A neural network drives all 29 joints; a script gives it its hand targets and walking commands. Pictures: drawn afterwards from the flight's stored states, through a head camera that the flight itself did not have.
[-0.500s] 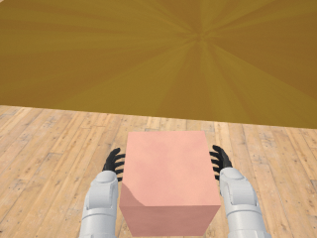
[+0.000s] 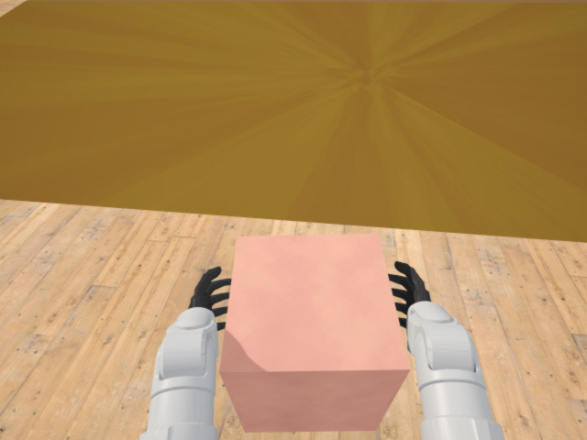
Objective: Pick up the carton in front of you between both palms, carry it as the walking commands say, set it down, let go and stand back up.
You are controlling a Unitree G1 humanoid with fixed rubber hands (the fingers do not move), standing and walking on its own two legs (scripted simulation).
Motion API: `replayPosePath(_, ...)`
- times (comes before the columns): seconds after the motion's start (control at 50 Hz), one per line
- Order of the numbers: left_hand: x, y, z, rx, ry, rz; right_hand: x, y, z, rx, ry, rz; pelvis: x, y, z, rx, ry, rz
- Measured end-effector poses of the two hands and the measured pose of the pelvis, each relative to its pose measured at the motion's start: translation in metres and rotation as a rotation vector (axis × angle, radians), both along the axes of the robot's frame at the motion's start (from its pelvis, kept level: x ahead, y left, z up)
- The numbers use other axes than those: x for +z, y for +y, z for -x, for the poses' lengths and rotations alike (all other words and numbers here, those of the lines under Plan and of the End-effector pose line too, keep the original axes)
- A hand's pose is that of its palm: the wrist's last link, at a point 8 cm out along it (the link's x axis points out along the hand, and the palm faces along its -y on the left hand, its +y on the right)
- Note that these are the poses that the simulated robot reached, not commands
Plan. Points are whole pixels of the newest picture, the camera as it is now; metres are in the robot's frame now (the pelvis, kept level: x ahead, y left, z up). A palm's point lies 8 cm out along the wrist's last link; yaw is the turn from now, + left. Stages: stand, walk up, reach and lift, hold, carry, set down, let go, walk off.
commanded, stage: hold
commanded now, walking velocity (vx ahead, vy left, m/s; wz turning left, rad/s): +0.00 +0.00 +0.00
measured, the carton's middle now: (309, 336) +0.30 +0.00 -0.02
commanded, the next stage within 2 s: carry in 0.66 s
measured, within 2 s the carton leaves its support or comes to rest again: neither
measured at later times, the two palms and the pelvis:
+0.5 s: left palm (203, 315) +0.29 +0.15 +0.05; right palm (416, 310) +0.30 -0.15 +0.05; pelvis +0.01 +0.00 +0.00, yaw +0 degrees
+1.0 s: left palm (220, 269) +0.36 +0.13 +0.08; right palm (421, 264) +0.36 -0.17 +0.08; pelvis +0.08 -0.01 -0.01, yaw +1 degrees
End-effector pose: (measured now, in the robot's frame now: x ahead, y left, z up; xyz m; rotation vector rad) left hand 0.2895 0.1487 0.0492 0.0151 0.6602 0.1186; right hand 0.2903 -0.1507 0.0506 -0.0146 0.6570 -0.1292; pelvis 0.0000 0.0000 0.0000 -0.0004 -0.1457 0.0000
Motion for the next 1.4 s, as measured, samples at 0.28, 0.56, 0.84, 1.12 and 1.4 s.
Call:
replayPosePath(0.28,0.001,0.0,-0.005,-0.005,0.0,-0.007,0.0,0.0,-0.004,0.004,0.0,0.006,0.001,0.001,-0.005,-0.002,0.003,0.0)
replayPosePath(0.56,0.0,0.0,-0.005,-0.013,0.007,-0.02,-0.001,0.0,-0.005,0.015,0.007,0.018,0.002,0.0,-0.012,-0.001,0.009,-0.001)
replayPosePath(0.84,0.014,-0.008,-0.027,-0.001,-0.048,-0.002,0.01,-0.008,-0.023,-0.014,-0.048,-0.012,-0.007,-0.006,-0.033,-0.029,0.15,-0.005)
replayPosePath(1.12,0.03,-0.001,-0.108,0.064,0.002,0.045,0.029,-0.001,-0.113,-0.028,0.002,-0.063,-0.01,-0.004,-0.136,-0.023,0.242,-0.032)
replayPosePath(1.4,0.034,-0.054,-0.278,0.015,-0.001,0.043,0.027,-0.053,-0.267,-0.09,-0.002,-0.085,-0.023,-0.043,-0.293,-0.008,0.221,0.016)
